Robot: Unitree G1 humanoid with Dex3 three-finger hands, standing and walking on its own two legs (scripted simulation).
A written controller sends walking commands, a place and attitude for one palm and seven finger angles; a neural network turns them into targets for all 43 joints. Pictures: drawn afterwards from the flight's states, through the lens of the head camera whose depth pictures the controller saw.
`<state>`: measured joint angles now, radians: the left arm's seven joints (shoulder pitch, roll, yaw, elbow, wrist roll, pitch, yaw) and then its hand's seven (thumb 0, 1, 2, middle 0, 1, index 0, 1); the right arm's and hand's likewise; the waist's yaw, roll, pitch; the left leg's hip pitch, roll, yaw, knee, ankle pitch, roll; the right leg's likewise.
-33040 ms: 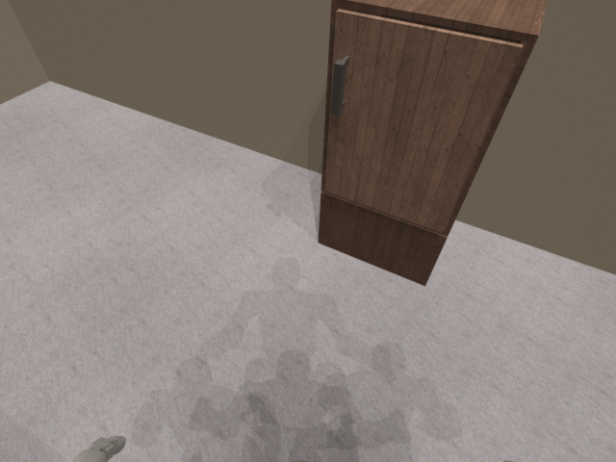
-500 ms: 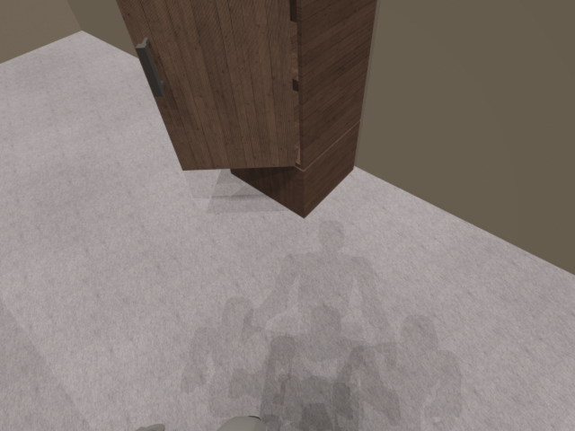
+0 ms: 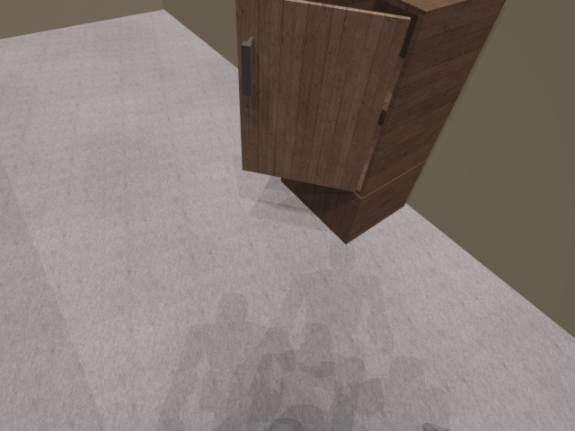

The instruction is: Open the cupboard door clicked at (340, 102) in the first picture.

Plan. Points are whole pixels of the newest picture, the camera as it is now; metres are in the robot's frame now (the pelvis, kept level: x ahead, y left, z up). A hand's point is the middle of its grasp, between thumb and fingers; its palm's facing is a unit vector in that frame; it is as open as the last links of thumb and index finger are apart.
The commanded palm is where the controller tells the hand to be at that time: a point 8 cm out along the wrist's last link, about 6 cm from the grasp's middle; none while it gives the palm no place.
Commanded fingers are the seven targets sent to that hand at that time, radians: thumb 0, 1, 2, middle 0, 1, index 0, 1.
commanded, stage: take the last steps up to it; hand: left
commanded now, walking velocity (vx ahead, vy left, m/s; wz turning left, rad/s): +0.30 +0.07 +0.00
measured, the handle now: (249, 66) +0.98 +0.22 -0.01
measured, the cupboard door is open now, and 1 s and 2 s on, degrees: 41 41 41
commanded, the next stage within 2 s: come to a stop and stand still in 0.94 s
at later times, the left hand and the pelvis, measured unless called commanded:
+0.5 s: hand (219, 327) +0.30 +0.15 -0.15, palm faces -0.01 -0.98 -0.20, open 7.4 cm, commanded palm none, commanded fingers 0.00 0.90 0.90 -0.20 -0.30 -0.20 -0.30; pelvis +0.16 -0.02 +0.00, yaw +1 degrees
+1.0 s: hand (181, 358) +0.25 +0.21 -0.18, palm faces +0.14 -0.98 -0.15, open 7.4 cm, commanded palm none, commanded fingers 0.00 0.90 0.90 -0.20 -0.30 -0.20 -0.30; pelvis +0.34 +0.05 +0.00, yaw +1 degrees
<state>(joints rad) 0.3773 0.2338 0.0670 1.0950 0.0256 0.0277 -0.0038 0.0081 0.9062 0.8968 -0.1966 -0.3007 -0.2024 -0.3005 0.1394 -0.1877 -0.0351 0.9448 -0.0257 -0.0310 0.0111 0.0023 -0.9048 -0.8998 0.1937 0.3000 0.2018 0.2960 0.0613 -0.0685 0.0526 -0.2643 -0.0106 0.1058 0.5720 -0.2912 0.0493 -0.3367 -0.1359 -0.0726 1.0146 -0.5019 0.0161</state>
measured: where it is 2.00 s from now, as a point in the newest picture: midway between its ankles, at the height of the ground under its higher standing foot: (270, 382)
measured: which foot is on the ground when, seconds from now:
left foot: down 0.00-0.42, up 0.44-0.90, down 0.92-1.00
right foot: up 0.00-0.40, down 0.42-0.92, up 0.94-1.00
